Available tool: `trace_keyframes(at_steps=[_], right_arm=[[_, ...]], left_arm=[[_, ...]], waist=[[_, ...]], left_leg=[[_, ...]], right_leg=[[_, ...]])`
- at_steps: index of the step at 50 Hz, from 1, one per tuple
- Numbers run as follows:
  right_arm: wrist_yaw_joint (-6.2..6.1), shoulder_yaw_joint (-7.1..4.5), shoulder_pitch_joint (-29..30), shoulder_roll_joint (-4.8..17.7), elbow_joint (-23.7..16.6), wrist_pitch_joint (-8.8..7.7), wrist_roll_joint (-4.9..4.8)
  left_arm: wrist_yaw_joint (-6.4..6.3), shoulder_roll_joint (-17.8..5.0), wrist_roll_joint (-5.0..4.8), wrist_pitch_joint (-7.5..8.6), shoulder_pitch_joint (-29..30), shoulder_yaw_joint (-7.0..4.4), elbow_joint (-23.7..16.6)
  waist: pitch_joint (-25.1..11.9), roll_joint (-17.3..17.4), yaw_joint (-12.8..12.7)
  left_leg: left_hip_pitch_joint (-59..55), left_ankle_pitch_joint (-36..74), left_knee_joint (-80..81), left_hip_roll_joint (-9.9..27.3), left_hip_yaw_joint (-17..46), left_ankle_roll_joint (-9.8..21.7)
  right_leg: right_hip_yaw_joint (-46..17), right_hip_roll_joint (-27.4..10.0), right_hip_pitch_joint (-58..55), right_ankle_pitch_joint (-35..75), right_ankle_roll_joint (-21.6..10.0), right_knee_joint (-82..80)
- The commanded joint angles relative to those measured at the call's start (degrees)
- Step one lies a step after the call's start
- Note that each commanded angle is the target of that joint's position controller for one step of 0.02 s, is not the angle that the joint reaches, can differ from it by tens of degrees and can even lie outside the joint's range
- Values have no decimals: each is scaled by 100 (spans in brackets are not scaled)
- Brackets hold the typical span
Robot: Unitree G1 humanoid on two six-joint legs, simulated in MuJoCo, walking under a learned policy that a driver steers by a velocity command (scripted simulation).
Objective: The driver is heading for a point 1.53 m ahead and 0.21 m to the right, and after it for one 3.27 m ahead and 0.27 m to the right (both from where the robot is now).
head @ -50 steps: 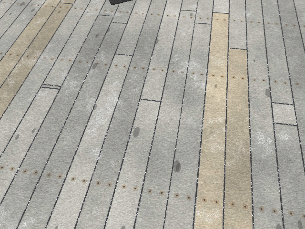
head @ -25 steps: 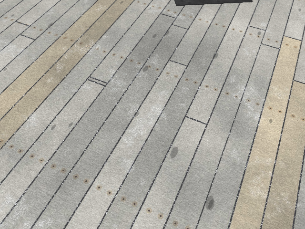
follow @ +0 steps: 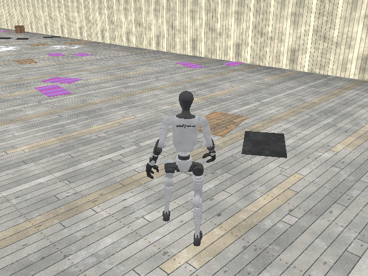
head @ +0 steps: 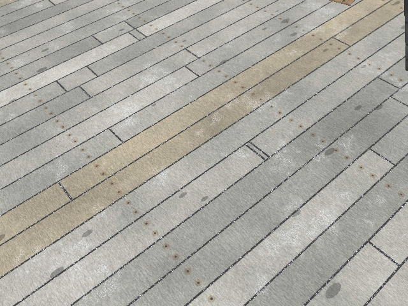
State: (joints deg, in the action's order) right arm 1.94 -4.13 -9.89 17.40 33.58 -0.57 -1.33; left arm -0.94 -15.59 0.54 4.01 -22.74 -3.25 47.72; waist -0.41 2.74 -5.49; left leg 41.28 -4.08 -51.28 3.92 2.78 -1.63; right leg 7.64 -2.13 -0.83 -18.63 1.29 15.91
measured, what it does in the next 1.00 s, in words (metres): walks ahead: left foot, then right foot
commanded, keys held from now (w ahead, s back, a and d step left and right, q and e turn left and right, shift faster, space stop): w+q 0.12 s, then w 0.02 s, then w+e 0.86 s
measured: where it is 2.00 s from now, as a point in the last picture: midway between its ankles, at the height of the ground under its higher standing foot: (288, 158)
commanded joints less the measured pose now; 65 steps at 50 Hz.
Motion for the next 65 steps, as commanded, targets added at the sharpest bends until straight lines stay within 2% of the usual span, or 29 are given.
trace_keyframes(at_steps=[1,5,7,8,9,10,11,13,18,23,28,32,34,35,36,37,38,39,40,44,49,55,57,58,59,60,61,63,65], right_arm=[[134,65,1157,58,-728,-144,-28],[217,-58,977,319,-748,-142,11],[130,-341,-598,779,-348,-90,-6],[-13,-452,-1501,1054,-130,-11,-16],[-46,-455,-1279,1594,-142,-82,-55],[-37,-313,-1508,1042,-174,-120,59],[-25,-232,-1278,844,-55,-188,126],[-22,-99,-594,457,76,-309,118],[-34,-115,-200,463,350,-567,210],[-130,-125,-270,501,592,-598,210],[-188,-209,-723,710,920,-459,87],[-298,-295,-636,1002,953,-243,44],[-373,-232,-547,942,897,-181,49],[-337,-30,-1094,336,650,-285,218],[-229,106,-1100,181,569,-503,214],[-129,-30,-433,691,470,-658,-37],[-105,-1,-99,692,341,-741,-107],[-155,5,93,610,359,-756,41],[-186,-37,-15,655,352,-725,134],[-221,-5,-267,453,407,-487,221],[-180,112,878,219,173,-523,196],[-55,-31,1117,574,95,-669,96],[-94,-152,326,740,282,-725,89],[-137,-240,-373,982,354,-756,197],[-169,-351,-1041,1447,448,-707,290],[-114,-348,-1279,1306,622,-636,140],[-129,-220,-951,803,499,-613,105],[-131,-82,-531,462,534,-546,184],[-122,-29,-467,327,643,-582,228]], left_arm=[[-7,-1095,-78,37,86,-244,-227],[-6,-1388,-197,-51,58,-330,-118],[-56,-1410,-229,-80,80,-320,-118],[-45,-1122,-93,-8,-37,-193,-209],[74,-311,-11,134,-605,123,-456],[136,-1025,-243,310,-35,-61,-415],[143,-1144,-445,344,642,-105,-643],[59,-941,-235,274,835,-82,-600],[64,-534,-232,-121,378,-52,-410],[185,-402,-168,-17,1259,-5,-635],[369,-341,-171,-8,1988,47,-1027],[460,-634,-149,-65,1677,-103,-1236],[361,-1182,-175,-120,100,-409,-926],[255,-1858,-180,-147,-403,-581,-872],[293,-1777,-212,-75,-350,-506,-1019],[296,-1326,-155,-45,-291,-386,-1025],[277,-1141,-157,-21,4,-333,-1034],[270,-970,-167,-31,402,-267,-1092],[244,-883,-109,-23,669,-231,-1186],[143,-981,-85,1,865,-247,-1270],[13,-1077,-173,-79,477,-289,-1092],[-29,-1000,-210,-187,184,-304,-947],[-23,-893,-175,-208,405,-280,-1017],[5,-569,-130,-189,411,-161,-1098],[10,-147,-161,-151,-334,-31,-1193],[1,-473,-297,-118,-515,-38,-1253],[-14,-998,-312,-140,-30,-174,-1182],[-8,-931,-135,-168,748,-191,-1317],[56,-690,-159,-152,724,-164,-1339]], waist=[[732,-850,-141],[404,-1049,239],[-549,-925,1184],[-1142,-337,1556],[-2107,1390,881],[-2504,534,1366],[-1549,402,1377],[-549,-148,874],[79,149,365],[429,-83,661],[637,-178,963],[103,188,606],[-779,48,-277],[-1505,-1268,-54],[-2382,-1505,55],[-1927,-948,-232],[-1145,-641,-110],[-537,-64,141],[-350,-298,392],[-150,-551,685],[24,-676,225],[14,-899,224],[-239,-1051,698],[-897,-709,1025],[-1765,696,876],[-1857,1641,873],[-1029,786,1032],[-77,86,973],[115,330,766]], left_leg=[[181,136,832,-24,-408,111],[-994,-628,1444,-514,-934,599],[-3342,-259,1969,-924,-961,1044],[-5341,-244,1931,-166,253,1342],[-7035,-1201,2731,1692,3804,2548],[-6783,-1610,3308,1822,4120,2400],[-6039,-1091,3276,1594,3042,2080],[-4351,12,3495,1086,1672,1689],[-2985,823,4303,962,372,1636],[-3098,902,4465,617,-704,1243],[-4280,1176,4264,1043,-909,1128],[-4927,4195,2910,1122,-1169,852],[-3944,4210,575,759,-1407,501],[-1638,589,-1670,42,-1350,124],[-202,-3025,-2945,-911,-80,4],[422,-2661,-3119,-501,472,160],[548,-2159,-2699,-238,368,276],[288,-1793,-2088,5,258,304],[-115,-1556,-1707,134,274,237],[-644,-1097,-859,174,92,-126],[-1136,712,1424,-227,-36,-325],[-1494,275,2366,-435,208,-39],[-2550,135,2639,-376,130,240],[-3841,-80,2539,263,659,565],[-5966,-802,2664,1608,2721,1371],[-6256,-2594,3286,2165,4530,1755],[-5570,-3143,3497,1877,3870,1483],[-4188,-1715,3653,1271,2284,1160],[-3571,-618,3830,949,1513,1142]], right_leg=[[-409,-1294,113,1676,-864,-669],[108,-1399,-303,4907,-676,281],[387,-1242,274,6100,-470,2271],[273,-1089,1881,3870,-306,3866],[-180,54,4064,-1220,-13,6161],[-1279,-57,4392,-1136,-117,6636],[-1194,-270,4674,-834,-223,6619],[-1159,-716,4212,-70,-234,5645],[-1312,-723,3732,690,-2,4987],[-1104,-469,3746,2509,-12,2975],[-866,-338,4140,2360,-295,2022],[-271,218,3376,1080,-702,1961],[-388,552,958,1272,-1107,1605],[-2893,-889,-1326,1116,-1967,1572],[-5732,-1742,-2398,206,-2783,471],[-5136,-1591,-2190,-143,-2367,187],[-4330,-1378,-1380,57,-2086,143],[-3640,-1097,-407,653,-1823,59],[-3334,-989,256,1348,-1854,-29],[-2620,-678,1368,2410,-1913,-329],[-2125,-176,1720,1794,-1428,-171],[-3062,-515,871,1312,-1211,544],[-3127,-354,1008,1580,-1002,1194],[-2778,-46,1440,1375,-799,2407],[-1982,783,3172,-659,-366,4366],[-1766,596,4442,-1573,-253,5531],[-1850,282,4732,-1031,-204,5949],[-1593,-8,4470,-276,-191,5653],[-1577,-200,3990,-6,-208,5195]])
Keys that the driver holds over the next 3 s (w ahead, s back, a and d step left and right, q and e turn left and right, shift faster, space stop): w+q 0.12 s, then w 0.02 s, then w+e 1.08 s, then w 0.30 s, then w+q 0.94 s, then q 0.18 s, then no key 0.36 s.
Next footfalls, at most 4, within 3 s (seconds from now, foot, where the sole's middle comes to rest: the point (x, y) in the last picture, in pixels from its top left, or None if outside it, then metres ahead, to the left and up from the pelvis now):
0.16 left None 0.24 0.15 -0.78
0.68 right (261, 285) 0.57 -0.06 -0.78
1.16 left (224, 202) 0.88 0.08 -0.78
1.66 right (316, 181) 1.01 -0.28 -0.78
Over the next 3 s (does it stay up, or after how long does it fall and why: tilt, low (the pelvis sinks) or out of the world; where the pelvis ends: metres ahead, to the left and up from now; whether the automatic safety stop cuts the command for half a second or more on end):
stays up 1.50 -0.24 -0.01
